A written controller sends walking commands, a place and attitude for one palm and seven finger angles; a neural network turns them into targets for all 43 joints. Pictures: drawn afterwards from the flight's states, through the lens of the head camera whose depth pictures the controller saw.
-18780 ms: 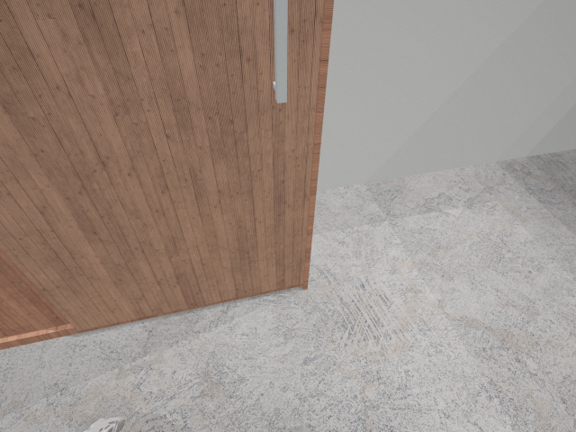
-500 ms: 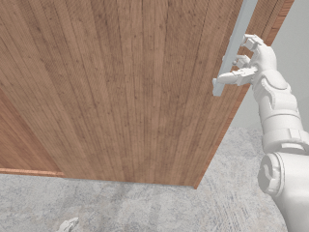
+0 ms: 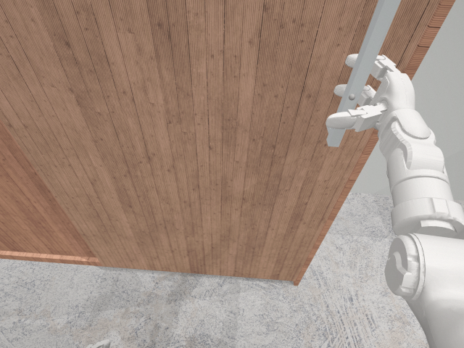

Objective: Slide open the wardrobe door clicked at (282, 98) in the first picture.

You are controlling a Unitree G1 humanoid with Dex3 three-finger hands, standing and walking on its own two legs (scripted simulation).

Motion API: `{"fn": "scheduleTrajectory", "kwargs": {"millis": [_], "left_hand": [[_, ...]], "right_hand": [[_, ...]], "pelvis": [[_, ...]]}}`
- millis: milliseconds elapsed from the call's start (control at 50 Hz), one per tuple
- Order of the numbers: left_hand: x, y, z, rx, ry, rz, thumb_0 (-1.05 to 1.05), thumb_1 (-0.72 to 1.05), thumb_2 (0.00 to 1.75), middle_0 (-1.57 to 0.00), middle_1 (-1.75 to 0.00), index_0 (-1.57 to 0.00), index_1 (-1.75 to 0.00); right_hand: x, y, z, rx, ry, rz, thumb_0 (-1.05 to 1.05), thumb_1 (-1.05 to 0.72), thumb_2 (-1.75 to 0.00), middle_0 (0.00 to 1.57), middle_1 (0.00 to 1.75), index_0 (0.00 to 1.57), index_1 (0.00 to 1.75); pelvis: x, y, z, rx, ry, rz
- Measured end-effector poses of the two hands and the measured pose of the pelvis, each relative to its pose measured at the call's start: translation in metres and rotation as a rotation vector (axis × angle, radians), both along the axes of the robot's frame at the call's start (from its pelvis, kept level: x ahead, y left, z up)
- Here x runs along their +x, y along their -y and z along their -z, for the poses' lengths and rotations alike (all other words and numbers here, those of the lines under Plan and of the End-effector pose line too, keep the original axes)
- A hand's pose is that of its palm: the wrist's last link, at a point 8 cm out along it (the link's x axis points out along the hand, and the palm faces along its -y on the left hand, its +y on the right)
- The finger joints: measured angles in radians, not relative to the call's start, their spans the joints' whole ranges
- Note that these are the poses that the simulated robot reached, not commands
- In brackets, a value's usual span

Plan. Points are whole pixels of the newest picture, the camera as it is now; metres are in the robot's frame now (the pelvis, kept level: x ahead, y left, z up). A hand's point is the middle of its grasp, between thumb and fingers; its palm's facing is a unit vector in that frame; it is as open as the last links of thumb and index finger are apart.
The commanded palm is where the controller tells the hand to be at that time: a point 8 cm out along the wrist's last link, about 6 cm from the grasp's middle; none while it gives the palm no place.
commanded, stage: slide the fingers in behind the handle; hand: right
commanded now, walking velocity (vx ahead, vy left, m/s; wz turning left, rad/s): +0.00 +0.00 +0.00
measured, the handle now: (354, 73) +0.52 -0.13 +0.25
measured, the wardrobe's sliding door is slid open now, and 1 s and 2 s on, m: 0.00 0.00 0.00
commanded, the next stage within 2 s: grip the handle and tug to test in 0.56 s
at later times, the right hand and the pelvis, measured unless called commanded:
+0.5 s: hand (342, 96) +0.47 -0.11 +0.24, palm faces -0.04 +1.00 +0.01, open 14.0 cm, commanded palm +0.45 -0.16 +0.23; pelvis -0.01 +0.00 +0.00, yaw +0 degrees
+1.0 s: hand (341, 94) +0.48 -0.11 +0.23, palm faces -0.04 +1.00 +0.01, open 11.2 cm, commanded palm +0.46 -0.16 +0.23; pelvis +0.00 +0.00 +0.00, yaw +0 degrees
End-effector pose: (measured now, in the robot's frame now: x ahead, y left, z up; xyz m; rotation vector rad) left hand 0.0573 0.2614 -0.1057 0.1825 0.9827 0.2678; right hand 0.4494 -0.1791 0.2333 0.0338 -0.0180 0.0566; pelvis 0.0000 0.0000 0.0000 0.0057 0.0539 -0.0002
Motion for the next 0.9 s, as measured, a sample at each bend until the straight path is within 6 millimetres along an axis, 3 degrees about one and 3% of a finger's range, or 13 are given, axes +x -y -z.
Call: {"fn": "scheduleTrajectory", "kwargs": {"millis": [300, 720, 900], "left_hand": [[0.017, 0.008, -0.002, -0.016, 0.047, 0.032, 0.01, 0.91, 0.90, -0.21, -0.30, -0.20, -0.30], [-0.008, 0.007, 0.004, -0.018, -0.014, 0.009, 0.01, 0.91, 0.90, -0.21, -0.30, -0.20, -0.30], [-0.007, 0.005, 0.003, -0.013, -0.010, 0.002, 0.01, 0.91, 0.90, -0.21, -0.30, -0.20, -0.30]], "right_hand": [[-0.003, -0.009, -0.005, -0.022, 0.007, 0.009, -0.01, 0.50, -0.30, 0.30, 1.20, 0.30, 1.20], [0.004, -0.017, -0.001, -0.030, 0.003, 0.018, -0.01, 0.49, -0.30, 0.30, 1.20, 0.30, 1.20], [0.005, -0.017, 0.000, -0.028, -0.006, 0.016, -0.01, 0.29, -0.39, 0.32, 1.23, 0.32, 1.23]], "pelvis": [[-0.005, 0.000, 0.000, -0.001, 0.005, 0.007], [-0.005, 0.001, 0.000, -0.002, -0.004, 0.002], [-0.004, 0.000, 0.000, -0.001, -0.001, 0.002]]}}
